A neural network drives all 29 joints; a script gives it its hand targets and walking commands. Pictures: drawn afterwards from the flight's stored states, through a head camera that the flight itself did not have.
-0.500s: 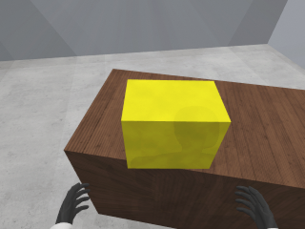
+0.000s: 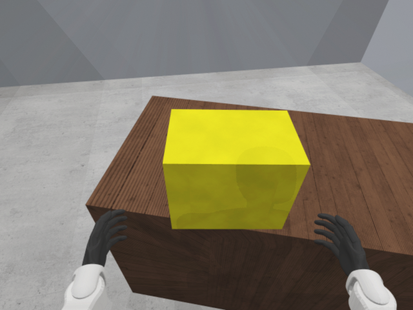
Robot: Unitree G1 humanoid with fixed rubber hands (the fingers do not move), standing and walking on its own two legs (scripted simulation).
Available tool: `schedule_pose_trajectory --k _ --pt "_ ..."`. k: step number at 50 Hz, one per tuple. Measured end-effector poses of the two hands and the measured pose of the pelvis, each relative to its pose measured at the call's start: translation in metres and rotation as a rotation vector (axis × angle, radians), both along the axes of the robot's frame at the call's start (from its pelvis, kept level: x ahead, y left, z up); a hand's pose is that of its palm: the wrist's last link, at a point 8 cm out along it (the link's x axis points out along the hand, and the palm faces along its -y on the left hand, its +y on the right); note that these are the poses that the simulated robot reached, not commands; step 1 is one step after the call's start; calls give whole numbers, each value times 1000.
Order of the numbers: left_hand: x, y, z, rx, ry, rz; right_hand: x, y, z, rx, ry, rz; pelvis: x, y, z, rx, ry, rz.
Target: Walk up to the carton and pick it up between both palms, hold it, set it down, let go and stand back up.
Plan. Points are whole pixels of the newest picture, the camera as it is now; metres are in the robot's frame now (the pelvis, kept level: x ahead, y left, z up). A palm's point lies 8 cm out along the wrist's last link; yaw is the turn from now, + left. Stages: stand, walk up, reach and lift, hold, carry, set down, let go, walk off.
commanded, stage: reach and lift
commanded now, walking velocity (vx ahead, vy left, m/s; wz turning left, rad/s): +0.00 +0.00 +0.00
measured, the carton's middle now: (228, 171) +0.44 -0.05 +0.03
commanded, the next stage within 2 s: none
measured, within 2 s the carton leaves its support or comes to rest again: neither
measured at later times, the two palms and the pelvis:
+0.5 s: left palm (103, 203) +0.31 +0.20 +0.07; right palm (361, 213) +0.28 -0.29 +0.07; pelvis -0.01 -0.01 +0.00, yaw -1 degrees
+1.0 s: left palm (102, 154) +0.37 +0.21 +0.14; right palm (359, 163) +0.35 -0.29 +0.14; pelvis -0.01 -0.01 +0.00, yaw +0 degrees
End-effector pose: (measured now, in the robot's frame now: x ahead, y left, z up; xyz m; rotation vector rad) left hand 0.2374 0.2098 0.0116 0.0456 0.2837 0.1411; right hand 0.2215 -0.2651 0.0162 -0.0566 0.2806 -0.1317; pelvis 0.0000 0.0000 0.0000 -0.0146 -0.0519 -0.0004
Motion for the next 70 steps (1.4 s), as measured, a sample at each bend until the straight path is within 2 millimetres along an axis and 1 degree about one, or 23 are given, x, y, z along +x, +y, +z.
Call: schedule_pose_trajectory --k 7,14,19,24,28,31,41,48,53,61,70 --pt "27 -6 18 -4 -10 -25 19 -9 15 17 -15 -1 -1 0 0 3 9 -7" --pt "53 -9 46 -7 -30 -41 39 -18 40 11 -42 11 -2 -1 2 4 16 -10" --pt "62 -8 52 -18 -5 -43 48 -21 51 4 -38 13 -4 -3 3 7 28 -10" --pt "72 -6 58 -14 -2 -35 59 -22 57 16 -27 11 -7 -5 3 9 52 -15" --pt "83 -8 71 -14 -17 -45 73 -21 64 28 -34 23 -8 -6 3 9 67 -12" --pt "91 -10 84 -11 -31 -57 83 -21 74 30 -52 23 -8 -7 3 7 76 -10" --pt "119 -4 113 -7 -26 -60 112 -25 104 24 -58 14 -8 -8 3 7 94 -3" --pt "133 -4 125 -10 -19 -64 127 -21 117 24 -47 20 -6 -8 3 2 107 2" --pt "145 -3 136 -8 -18 -53 139 -23 130 25 -47 11 -5 -7 3 1 123 1" --pt "168 -1 157 -9 -22 -52 162 -24 156 22 -56 7 -5 -6 2 -2 149 4" --pt "187 -1 174 -4 -26 -48 182 -22 172 23 -52 6 -4 -5 2 -5 180 8"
